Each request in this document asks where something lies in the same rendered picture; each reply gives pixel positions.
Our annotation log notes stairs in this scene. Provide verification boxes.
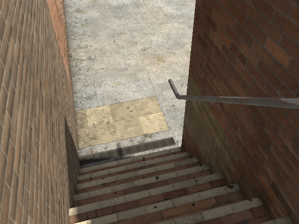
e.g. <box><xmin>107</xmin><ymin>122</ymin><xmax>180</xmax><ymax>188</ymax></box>
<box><xmin>68</xmin><ymin>147</ymin><xmax>294</xmax><ymax>224</ymax></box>

